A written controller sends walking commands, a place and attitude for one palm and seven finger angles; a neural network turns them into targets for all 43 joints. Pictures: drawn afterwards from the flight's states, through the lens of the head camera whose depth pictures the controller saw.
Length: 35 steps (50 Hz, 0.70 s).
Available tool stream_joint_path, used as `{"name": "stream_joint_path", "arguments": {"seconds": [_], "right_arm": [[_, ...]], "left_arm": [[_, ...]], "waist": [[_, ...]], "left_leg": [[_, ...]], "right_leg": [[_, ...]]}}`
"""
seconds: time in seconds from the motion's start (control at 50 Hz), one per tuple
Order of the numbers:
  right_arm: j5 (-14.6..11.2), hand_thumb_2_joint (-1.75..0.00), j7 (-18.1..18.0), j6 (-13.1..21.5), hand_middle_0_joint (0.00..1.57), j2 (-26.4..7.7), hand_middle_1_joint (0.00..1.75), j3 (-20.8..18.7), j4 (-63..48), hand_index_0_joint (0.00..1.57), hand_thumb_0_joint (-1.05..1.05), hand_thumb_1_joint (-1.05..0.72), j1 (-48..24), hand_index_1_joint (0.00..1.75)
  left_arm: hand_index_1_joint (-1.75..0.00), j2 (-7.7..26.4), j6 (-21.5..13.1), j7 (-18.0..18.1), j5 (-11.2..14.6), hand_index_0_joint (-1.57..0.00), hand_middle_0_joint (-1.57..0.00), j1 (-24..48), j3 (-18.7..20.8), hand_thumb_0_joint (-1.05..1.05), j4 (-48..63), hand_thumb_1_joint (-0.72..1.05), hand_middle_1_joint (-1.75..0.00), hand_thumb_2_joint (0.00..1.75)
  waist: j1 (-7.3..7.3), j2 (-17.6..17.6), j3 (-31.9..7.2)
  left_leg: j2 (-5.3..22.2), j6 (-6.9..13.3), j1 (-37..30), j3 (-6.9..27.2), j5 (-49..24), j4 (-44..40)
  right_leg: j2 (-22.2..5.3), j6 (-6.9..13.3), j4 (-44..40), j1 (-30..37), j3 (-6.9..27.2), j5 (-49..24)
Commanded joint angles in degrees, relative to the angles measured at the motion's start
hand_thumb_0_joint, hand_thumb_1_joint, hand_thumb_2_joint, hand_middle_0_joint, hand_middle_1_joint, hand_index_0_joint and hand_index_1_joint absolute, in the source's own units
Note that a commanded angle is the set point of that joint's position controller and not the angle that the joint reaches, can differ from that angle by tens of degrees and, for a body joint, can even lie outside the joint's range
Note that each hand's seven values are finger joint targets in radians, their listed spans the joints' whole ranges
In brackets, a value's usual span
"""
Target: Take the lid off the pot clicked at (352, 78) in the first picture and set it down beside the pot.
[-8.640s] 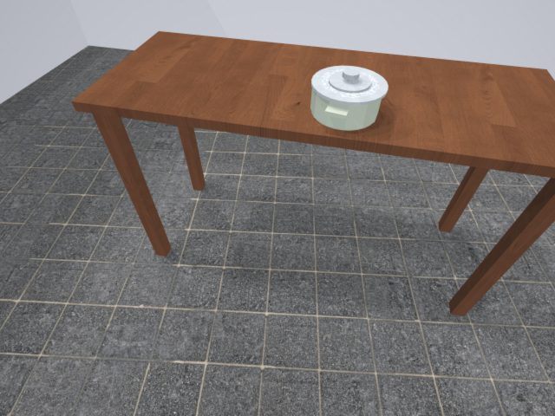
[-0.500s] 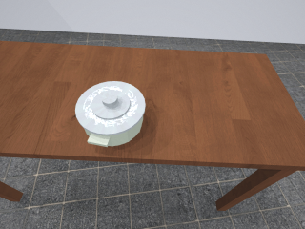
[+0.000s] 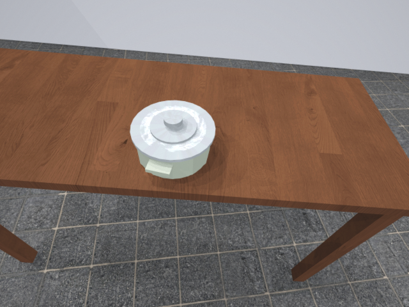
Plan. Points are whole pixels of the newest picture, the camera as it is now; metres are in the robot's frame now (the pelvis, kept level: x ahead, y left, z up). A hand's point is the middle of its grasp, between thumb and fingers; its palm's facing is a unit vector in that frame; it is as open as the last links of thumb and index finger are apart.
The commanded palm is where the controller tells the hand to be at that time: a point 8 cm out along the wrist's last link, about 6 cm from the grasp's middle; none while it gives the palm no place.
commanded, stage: come to a stop and stand still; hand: left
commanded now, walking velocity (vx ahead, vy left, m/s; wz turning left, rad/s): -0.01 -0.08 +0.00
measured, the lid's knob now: (173, 119) +0.47 +0.11 +0.10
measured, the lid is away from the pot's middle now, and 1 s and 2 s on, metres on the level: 0.00 0.00 0.00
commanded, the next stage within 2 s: look again from close up in 0.70 s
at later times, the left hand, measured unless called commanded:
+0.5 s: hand out of the picture +0.01 +0.15 -0.19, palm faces +0.01 -0.98 -0.19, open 7.4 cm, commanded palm none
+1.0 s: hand out of the picture +0.04 +0.17 -0.18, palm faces -0.02 -0.98 -0.20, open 7.4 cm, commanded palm none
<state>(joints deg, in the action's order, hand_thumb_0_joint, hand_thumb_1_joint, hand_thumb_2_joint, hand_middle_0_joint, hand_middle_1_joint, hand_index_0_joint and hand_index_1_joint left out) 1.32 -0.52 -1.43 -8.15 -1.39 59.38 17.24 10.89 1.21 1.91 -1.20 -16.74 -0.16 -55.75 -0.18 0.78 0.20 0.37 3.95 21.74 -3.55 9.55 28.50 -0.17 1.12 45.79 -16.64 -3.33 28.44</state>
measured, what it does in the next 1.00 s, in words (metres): steps on the spot: right foot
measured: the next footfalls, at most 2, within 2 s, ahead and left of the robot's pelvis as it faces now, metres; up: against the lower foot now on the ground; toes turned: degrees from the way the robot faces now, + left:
right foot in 0.10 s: -0.04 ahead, -0.12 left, +0.00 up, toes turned -3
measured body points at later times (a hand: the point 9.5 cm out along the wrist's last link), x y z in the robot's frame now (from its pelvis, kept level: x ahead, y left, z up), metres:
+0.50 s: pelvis +0.02 -0.01 -0.01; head +0.04 +0.00 +0.44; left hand +0.01 +0.21 -0.17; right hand +0.02 -0.24 -0.17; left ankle +0.07 +0.08 -0.74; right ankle -0.08 -0.12 -0.74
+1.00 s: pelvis +0.02 +0.00 -0.01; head +0.05 +0.01 +0.44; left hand +0.04 +0.23 -0.17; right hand +0.08 -0.24 -0.15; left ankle +0.07 +0.08 -0.74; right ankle -0.08 -0.12 -0.74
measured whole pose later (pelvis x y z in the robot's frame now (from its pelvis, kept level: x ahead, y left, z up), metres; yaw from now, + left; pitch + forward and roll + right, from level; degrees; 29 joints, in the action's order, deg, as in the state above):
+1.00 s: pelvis +0.02 +0.00 -0.01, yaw -2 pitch +0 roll +0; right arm 0.2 -1.1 0.2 -8.8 0.2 57.2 11.4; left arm 11.1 -0.1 2.6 -0.7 -18.4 -0.4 -56.4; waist -0.5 2.2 2.3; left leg 0.6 2.8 19.3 -6.1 13.5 32.3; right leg 0.0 0.1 26.5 -3.5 -1.9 23.4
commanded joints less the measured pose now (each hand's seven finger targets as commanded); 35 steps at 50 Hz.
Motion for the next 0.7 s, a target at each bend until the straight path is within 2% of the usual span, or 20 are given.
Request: {"name": "stream_joint_path", "arguments": {"seconds": [0.0, 0.02, 0.04, 0.06, 0.08, 0.12, 0.14, 0.16, 0.18, 0.2, 0.22, 0.24, 0.28, 0.32, 0.34, 0.38, 0.42, 0.5, 0.56, 0.68], "right_arm": [[-0.4, -0.90, -0.6, 1.6, 0.20, -7.7, 0.30, -1.9, -1.2, 0.20, 0.00, -0.90, 4.0, 0.30], [-0.6, -0.90, -0.7, 1.3, 0.20, -7.3, 0.30, -1.9, -0.7, 0.20, 0.00, -0.90, 4.5, 0.30], [-1.0, -0.90, -0.8, 1.3, 0.20, -5.8, 0.30, -1.7, -0.2, 0.20, 0.00, -0.90, 5.3, 0.30], [-1.2, -0.90, -0.8, 1.4, 0.20, -5.0, 0.30, -1.4, -0.2, 0.20, 0.00, -0.90, 5.0, 0.30], [-1.3, -0.90, -0.6, 1.6, 0.20, -4.1, 0.30, -1.2, -0.4, 0.20, 0.00, -0.90, 4.8, 0.30], [-1.1, -0.90, -0.8, 1.7, 0.20, -4.0, 0.30, -0.9, -0.1, 0.20, 0.00, -0.90, 3.6, 0.30], [-1.2, -0.90, -0.8, 1.9, 0.20, -3.8, 0.30, -0.9, 0.5, 0.20, 0.00, -0.90, 4.3, 0.30], [-0.3, -0.90, -0.2, 2.2, 0.20, -7.8, 0.30, -0.5, -2.5, 0.20, 0.00, -0.90, -1.0, 0.30], [0.0, -0.90, 0.1, 1.6, 0.20, -5.7, 0.30, -0.5, -2.9, 0.20, 0.00, -0.90, 2.4, 0.30], [0.3, -0.90, 0.2, 1.0, 0.20, -6.0, 0.30, -0.4, -2.9, 0.20, 0.00, -0.90, 3.0, 0.30], [0.4, -0.90, 0.1, 1.2, 0.20, -5.9, 0.30, -0.4, -3.5, 0.20, 0.00, -0.90, 3.3, 0.30], [0.3, -0.90, 0.0, 1.2, 0.20, -6.4, 0.30, -0.6, -4.4, 0.20, 0.00, -0.90, 2.9, 0.30], [0.0, -0.90, -0.3, 1.5, 0.20, -6.2, 0.30, -0.6, -5.2, 0.20, 0.00, -0.90, 1.6, 0.30], [-0.3, -0.90, -0.4, 2.5, 0.20, -5.4, 0.30, -0.1, -4.6, 0.20, 0.00, -0.90, 1.8, 0.30], [-0.4, -0.90, -0.4, 2.7, 0.20, -5.7, 0.30, -0.2, -4.3, 0.20, 0.00, -0.90, 2.6, 0.30], [-0.5, -0.90, -0.7, 3.1, 0.20, -5.6, 0.30, 0.0, -3.6, 0.20, 0.00, -0.90, 2.4, 0.30], [-0.7, -0.90, -0.9, 3.2, 0.20, -5.3, 0.30, 0.3, -2.9, 0.20, 0.00, -0.90, 1.6, 0.30], [-0.7, -0.90, -0.8, 2.9, 0.20, -5.8, 0.30, 0.4, -3.3, 0.20, 0.00, -0.90, -0.2, 0.30], [-0.7, -0.90, -0.9, 2.8, 0.20, -7.0, 0.30, 0.2, -4.1, 0.20, 0.00, -0.90, -1.3, 0.30], [-0.9, -0.90, -0.9, 2.7, 0.20, -7.2, 0.30, 0.0, -5.3, 0.20, 0.00, -0.90, -3.0, 0.30]], "left_arm": [[-0.30, 0.7, -0.7, 0.0, 0.3, -0.20, -0.20, -6.8, -0.4, 0.00, -0.4, 0.90, -0.30, 0.90], [-0.30, 0.5, -0.8, 0.2, 0.3, -0.20, -0.20, -8.2, -0.5, 0.00, -1.5, 0.90, -0.30, 0.90], [-0.30, 0.9, -1.1, 0.5, 0.4, -0.20, -0.20, -9.1, -0.5, 0.00, -2.4, 0.90, -0.30, 0.90], [-0.30, 1.5, -1.3, 0.7, 0.4, -0.20, -0.20, -9.6, -0.5, 0.00, -2.7, 0.90, -0.30, 0.90], [-0.30, 2.2, -1.6, 0.7, 0.3, -0.20, -0.20, -9.6, -0.5, 0.00, -2.7, 0.90, -0.30, 0.90], [-0.30, 1.7, -2.2, 0.7, 0.5, -0.20, -0.20, -8.2, -0.6, 0.00, -3.4, 0.90, -0.30, 0.90], [-0.30, 1.8, -2.2, 0.6, 0.6, -0.20, -0.20, -7.5, -0.6, 0.00, -3.4, 0.90, -0.30, 0.90], [-0.30, 1.6, -2.7, 2.4, -0.8, -0.20, -0.20, -8.0, -0.1, 0.00, -3.9, 0.90, -0.30, 0.90], [-0.30, 4.9, -2.7, 1.9, -0.1, -0.20, -0.20, -4.2, 0.5, 0.00, -1.3, 0.90, -0.30, 0.90], [-0.30, 4.3, -2.5, 1.5, 0.1, -0.20, -0.20, -4.1, 0.8, 0.00, -0.9, 0.90, -0.30, 0.90], [-0.30, 3.3, -2.6, 1.3, 0.1, -0.20, -0.20, -5.9, 0.9, 0.00, -1.0, 0.90, -0.30, 0.90], [-0.30, 3.5, -2.4, 0.9, 0.3, -0.20, -0.20, -6.9, 1.3, 0.00, -1.6, 0.90, -0.30, 0.90], [-0.30, 0.9, -2.8, 1.0, 0.2, -0.20, -0.20, -10.0, 0.9, 0.00, -2.8, 0.90, -0.30, 0.90], [-0.30, -0.3, -3.4, 1.3, 0.1, -0.20, -0.20, -9.9, 0.4, 0.00, -2.8, 0.90, -0.30, 0.90], [-0.30, 0.7, -3.4, 1.1, 0.3, -0.20, -0.20, -9.2, 0.5, 0.00, -2.5, 0.90, -0.30, 0.90], [-0.30, 0.7, -3.4, 1.5, 0.3, -0.20, -0.20, -9.3, 0.7, 0.00, -2.0, 0.90, -0.30, 0.90], [-0.30, 1.0, -3.5, 1.8, 0.3, -0.20, -0.20, -9.9, 0.7, 0.00, -1.9, 0.90, -0.30, 0.90], [-0.30, 2.6, -2.9, 1.7, 0.4, -0.20, -0.20, -8.3, 0.9, 0.00, -0.3, 0.90, -0.30, 0.90], [-0.30, 3.6, -2.4, 1.5, 0.4, -0.20, -0.20, -7.6, 1.2, 0.00, 0.6, 0.90, -0.30, 0.90], [-0.30, 4.7, -2.2, 1.2, 0.2, -0.20, -0.20, -6.4, 1.3, 0.00, 1.7, 0.90, -0.30, 0.90]], "waist": [[0.45, -5.3, 0.9], [0.31, -4.8, 1.3], [0.48, -2.3, 2.0], [0.77, -0.9, 3.1], [1.12, -2.4, 2.0], [1.66, 6.3, 2.7], [1.93, 7.4, 3.2], [1.14, -4.3, 4.7], [4.57, -6.6, 4.5], [3.85, -7.2, 5.1], [3.18, -7.5, 4.0], [1.56, -8.2, 2.0], [0.40, -2.1, 2.2], [0.59, 3.7, 2.1], [0.63, 3.2, 0.4], [0.84, 1.4, 0.5], [0.56, 3.6, 0.7], [0.46, 1.0, 3.0], [0.10, -2.0, 2.2], [-0.03, -1.5, 1.0]], "left_leg": [[11.3, 4.1, -8.2, 16.5, 18.6, -15.0], [10.2, 3.0, -7.9, 15.1, 16.8, -12.8], [8.9, 2.1, -6.3, 13.8, 12.9, -10.6], [7.4, 0.6, -5.2, 11.3, 11.3, -7.7], [6.1, -0.4, -5.9, 9.4, 9.4, -5.5], [4.7, -1.4, -8.9, 5.8, 3.1, -1.0], [4.8, -1.4, -8.8, 5.3, 1.5, -0.7], [3.9, -3.3, -11.0, 4.5, -0.8, 5.7], [4.0, -2.7, -6.7, 3.9, 8.0, 5.6], [3.6, -2.3, -3.1, 4.5, 12.8, 4.5], [4.3, -1.8, -2.2, 5.9, 10.3, 2.8], [4.9, -0.9, -2.1, 7.7, 11.2, 0.8], [5.8, 0.3, -0.2, 9.1, 8.1, 1.0], [5.7, 0.4, -1.6, 7.3, -1.8, 3.9], [5.5, 0.2, -3.8, 6.6, -4.6, 4.2], [6.0, 0.6, -5.6, 6.7, -11.7, 5.4], [5.9, 0.5, -5.6, 5.8, -13.0, 6.1], [5.5, -0.2, -5.3, 5.0, -10.7, 4.8], [6.1, 0.0, -6.3, 6.3, -10.5, 3.3], [6.4, -0.2, -8.1, 6.1, -10.6, 2.3]], "right_leg": [[-1.0, 0.0, -17.6, 1.2, 0.0, -2.7], [-0.7, -0.1, -24.4, 4.1, -0.4, -7.8], [-1.4, 0.1, -29.1, 7.5, 0.8, -12.2], [-3.4, 1.0, -29.8, 7.8, 2.7, -14.0], [-5.5, 1.8, -29.2, 7.2, 4.7, -14.6], [-6.0, 2.4, -28.4, 4.5, 6.3, -18.0], [-6.2, 2.5, -28.6, 4.7, 5.9, -19.2], [-6.6, 3.2, -28.2, -2.2, 9.4, -18.6], [-6.5, 3.5, -27.8, -2.7, 6.2, -3.2], [-4.5, 4.1, -25.9, -3.3, 5.8, 2.7], [-3.7, 4.7, -23.3, -2.2, 5.6, -0.4], [-3.0, 4.4, -20.6, -0.5, 3.8, -1.0], [-2.4, 4.2, -20.4, 1.2, 4.4, -4.9], [-3.8, 4.1, -21.7, 2.7, 6.2, -13.2], [-4.3, 3.9, -20.8, 3.5, 5.7, -16.5], [-4.0, 3.2, -19.5, 3.9, 5.5, -22.5], [-4.5, 2.6, -20.3, 5.2, 6.0, -27.4], [-4.5, 2.4, -20.5, 4.7, 6.1, -26.4], [-3.9, 2.0, -20.4, 4.8, 5.4, -22.0], [-4.4, 1.1, -22.0, 5.2, 6.3, -22.8]]}}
